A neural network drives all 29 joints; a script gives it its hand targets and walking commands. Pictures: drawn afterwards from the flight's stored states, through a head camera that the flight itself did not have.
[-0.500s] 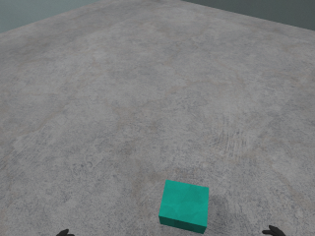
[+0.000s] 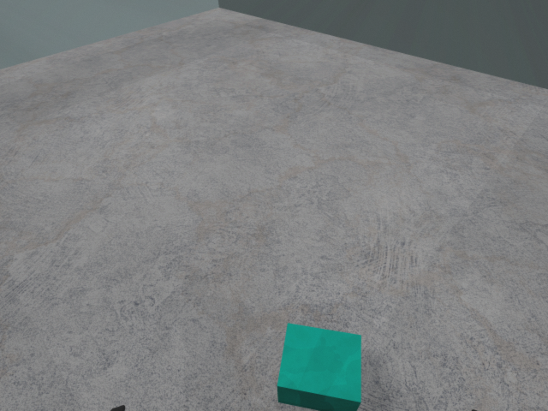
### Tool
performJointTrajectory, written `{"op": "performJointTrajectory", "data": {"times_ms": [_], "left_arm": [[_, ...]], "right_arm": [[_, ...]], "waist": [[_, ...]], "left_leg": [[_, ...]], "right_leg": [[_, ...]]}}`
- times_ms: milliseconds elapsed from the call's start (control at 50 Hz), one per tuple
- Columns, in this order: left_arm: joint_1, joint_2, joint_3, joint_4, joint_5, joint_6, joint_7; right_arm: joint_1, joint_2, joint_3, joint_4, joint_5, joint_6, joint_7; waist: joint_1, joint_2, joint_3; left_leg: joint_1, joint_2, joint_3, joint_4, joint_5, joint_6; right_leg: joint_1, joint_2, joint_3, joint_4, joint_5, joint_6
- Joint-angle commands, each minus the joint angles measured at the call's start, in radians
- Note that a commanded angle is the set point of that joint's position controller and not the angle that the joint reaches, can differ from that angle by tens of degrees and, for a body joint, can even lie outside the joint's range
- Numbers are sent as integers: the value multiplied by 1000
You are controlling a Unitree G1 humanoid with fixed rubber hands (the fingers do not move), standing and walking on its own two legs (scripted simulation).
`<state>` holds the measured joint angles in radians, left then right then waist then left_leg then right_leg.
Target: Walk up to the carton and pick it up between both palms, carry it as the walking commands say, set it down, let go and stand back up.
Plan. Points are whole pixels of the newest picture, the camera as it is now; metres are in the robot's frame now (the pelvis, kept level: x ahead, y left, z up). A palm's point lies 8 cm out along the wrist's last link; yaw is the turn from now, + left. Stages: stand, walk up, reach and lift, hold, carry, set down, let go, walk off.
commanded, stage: stand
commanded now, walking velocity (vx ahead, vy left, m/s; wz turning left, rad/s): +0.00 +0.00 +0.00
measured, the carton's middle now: (319, 368) +0.45 -0.10 -0.69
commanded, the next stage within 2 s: none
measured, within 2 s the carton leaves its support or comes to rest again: neither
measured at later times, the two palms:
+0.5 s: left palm out of the picture +0.05 +0.29 -0.10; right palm out of the picture +0.07 -0.31 -0.10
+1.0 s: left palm out of the picture +0.05 +0.29 -0.10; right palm out of the picture +0.06 -0.32 -0.11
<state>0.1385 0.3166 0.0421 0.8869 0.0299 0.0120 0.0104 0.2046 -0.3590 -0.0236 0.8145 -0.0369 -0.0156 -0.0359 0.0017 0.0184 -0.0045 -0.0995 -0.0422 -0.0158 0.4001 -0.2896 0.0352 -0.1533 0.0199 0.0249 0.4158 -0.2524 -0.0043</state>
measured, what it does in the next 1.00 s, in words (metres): stands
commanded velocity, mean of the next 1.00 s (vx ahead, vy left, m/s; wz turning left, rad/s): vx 0.00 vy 0.00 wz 0.00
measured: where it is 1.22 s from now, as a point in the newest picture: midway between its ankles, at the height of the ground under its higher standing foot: outside the picture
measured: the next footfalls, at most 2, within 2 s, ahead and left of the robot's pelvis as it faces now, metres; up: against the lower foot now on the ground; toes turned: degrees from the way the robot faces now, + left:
none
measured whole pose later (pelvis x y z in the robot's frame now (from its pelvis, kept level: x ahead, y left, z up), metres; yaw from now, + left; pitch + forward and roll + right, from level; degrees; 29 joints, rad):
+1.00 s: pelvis -0.02 -0.01 +0.01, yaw +0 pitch -1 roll +0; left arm 0.14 0.36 0.01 1.06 0.02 -0.02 0.01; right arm 0.16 -0.38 0.00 1.01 -0.02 -0.02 -0.01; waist 0.00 0.01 0.01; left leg -0.08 -0.03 -0.03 0.32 -0.21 0.02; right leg -0.13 0.03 0.02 0.33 -0.18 -0.02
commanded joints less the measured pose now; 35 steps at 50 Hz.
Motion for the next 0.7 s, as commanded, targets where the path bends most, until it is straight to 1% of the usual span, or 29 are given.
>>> {"op": "performJointTrajectory", "data": {"times_ms": [0, 20, 40, 60, 80, 120, 160, 180, 200, 220, 240, 260, 280, 300, 320, 340, 380, 400, 420, 460, 500, 520, 540, 560, 580, 600, 620, 660, 680], "left_arm": [[-3, 150, 31, -42, -5, -18, 6], [-25, 162, 31, -41, 1, -20, 5], [-30, 150, 25, -44, -3, -19, 2], [-20, 165, 30, -37, -5, -22, 3], [-25, 164, 27, -24, -5, -19, 1], [-34, 172, 26, -21, 2, -20, 3], [-26, 186, 27, -9, -3, -25, 2], [-20, 196, 25, -5, -4, -29, 0], [-7, 190, 25, 2, -4, -30, 1], [-10, 190, 21, 10, -4, -30, -1], [-11, 183, 16, 10, -7, -29, 1], [-13, 201, 20, 12, -10, -31, 3], [-6, 200, 17, 20, -8, -31, 1], [1, 181, 12, 24, -9, -30, 1], [7, 211, 17, 32, -6, -33, 3], [-10, 184, 11, 28, -11, -35, 3], [-12, 207, 11, 40, -7, -40, 6], [-13, 205, 11, 42, -4, -39, 6], [-18, 216, 12, 42, -5, -38, 5], [8, 212, 6, 63, -8, -39, 6], [20, 206, 4, 65, -12, -41, 4], [-3, 201, 4, 63, -11, -41, 2], [-2, 226, 5, 76, -10, -39, 4], [-9, 219, 6, 71, -12, -42, 4], [-12, 231, 7, 79, -12, -39, 4], [0, 219, 4, 82, -14, -40, 3], [13, 213, 3, 88, -15, -39, 2], [-16, 205, -4, 93, -14, -42, 3], [-28, 230, 2, 93, -12, -44, 3]], "right_arm": [[-31, -166, -44, -44, 0, -20, -2], [-44, -168, -41, -38, 2, -23, 0], [-43, -163, -37, -36, 6, -25, 3], [-60, -150, -34, -30, 2, -26, 5], [-60, -154, -35, -31, 2, -27, 9], [-65, -168, -40, -14, 1, -25, 8], [-48, -158, -32, 8, 0, -26, 11], [-41, -168, -35, 15, 4, -26, 10], [-45, -180, -41, 15, 6, -27, 12], [-55, -181, -40, 15, 5, -23, 11], [-32, -169, -35, 28, 12, -28, 13], [-37, -180, -35, 39, 9, -29, 13], [-40, -168, -31, 47, 9, -23, 12], [-41, -183, -34, 44, 12, -25, 11], [-43, -176, -30, 54, 8, -18, 14], [-47, -177, -31, 55, 13, -20, 10], [-58, -157, -23, 57, 13, -20, 14], [-61, -178, -25, 69, 13, -18, 15], [-54, -157, -21, 73, 16, -17, 15], [-58, -187, -29, 85, 14, -19, 14], [-51, -190, -24, 95, 17, -18, 17], [-76, -181, -25, 89, 12, -17, 16], [-49, -181, -20, 101, 16, -13, 18], [-70, -176, -17, 99, 16, -16, 19], [-82, -182, -24, 96, 18, -18, 21], [-92, -169, -17, 100, 18, -17, 20], [-57, -184, -23, 112, 20, -18, 20], [-75, -185, -19, 114, 16, -23, 18], [-49, -171, -13, 121, 22, -19, 21]], "waist": [[13, 10, -25], [11, -6, -31], [3, 17, -29], [18, 19, -18], [8, -6, -18], [7, -1, 13], [7, -7, 8], [-2, 4, -6], [1, -19, 2], [3, -17, -20], [-11, -1, 8], [2, 1, 5], [-1, -19, -27], [2, 4, 2], [4, -30, -17], [5, -12, -16], [0, -49, -13], [1, -10, -36], [-8, -38, -6], [4, -19, -13], [8, -31, -12], [9, -21, -5], [2, -3, -13], [6, -27, -1], [2, -25, -14], [16, -11, -12], [11, -26, 13], [4, -30, -8], [-6, -32, -43]], "left_leg": [[-42, 145, -137, -71, 335, -21], [-30, 146, -141, -70, 329, -15], [-56, 145, -144, -76, 278, -19], [-72, 144, -149, -89, 217, -16], [-77, 145, -155, -109, 187, -12], [-94, 140, -162, -122, 103, -11], [-80, 134, -150, -115, 107, -11], [-59, 135, -150, -106, 152, -9], [-49, 133, -149, -108, 190, -9], [-41, 137, -145, -111, 184, -13], [-47, 136, -145, -108, 213, -21], [-50, 138, -142, -105, 234, -19], [-31, 137, -143, -110, 208, -16], [-37, 132, -140, -105, 217, -17], [-31, 133, -143, -111, 187, -11], [-38, 136, -136, -93, 236, -7], [-27, 133, -140, -94, 230, -11], [-25, 129, -131, -96, 222, -14], [-27, 132, -143, -105, 225, -12], [-27, 134, -133, -90, 265, -10], [-22, 130, -126, -90, 225, -12], [-30, 131, -133, -100, 239, -10], [-33, 130, -127, -107, 192, -10], [-36, 133, -132, -103, 214, -12], [-37, 136, -136, -111, 197, -12], [-42, 135, -139, -117, 202, -11], [-46, 133, -130, -116, 180, -11], [-17, 136, -137, -115, 238, -10], [-7, 136, -126, -116, 209, -15]], "right_leg": [[48, -92, 90, -14, 211, -3], [41, -95, 90, -19, 197, -5], [50, -93, 94, -28, 182, -2], [49, -97, 105, -42, 148, -2], [52, -93, 96, -41, 119, -2], [27, -95, 104, -61, 94, -4], [35, -103, 107, -73, 118, -4], [34, -110, 120, -75, 136, -10], [22, -107, 116, -73, 158, -6], [31, -102, 103, -70, 148, -7], [27, -109, 112, -68, 183, -8], [27, -112, 107, -70, 178, -7], [32, -109, 107, -65, 144, -6], [26, -114, 115, -79, 173, -4], [30, -110, 109, -79, 138, -9], [39, -121, 120, -80, 183, -12], [30, -125, 117, -85, 194, -10], [50, -124, 122, -89, 190, -13], [28, -120, 114, -85, 194, -15], [48, -126, 112, -100, 233, -11], [36, -127, 118, -104, 189, -14], [38, -126, 115, -101, 204, -13], [37, -130, 129, -110, 166, -15], [34, -128, 126, -104, 182, -16], [46, -126, 122, -111, 176, -13], [51, -127, 125, -110, 173, -14], [36, -124, 121, -117, 160, -13], [47, -127, 117, -111, 228, -14], [55, -128, 127, -116, 190, -17]]}}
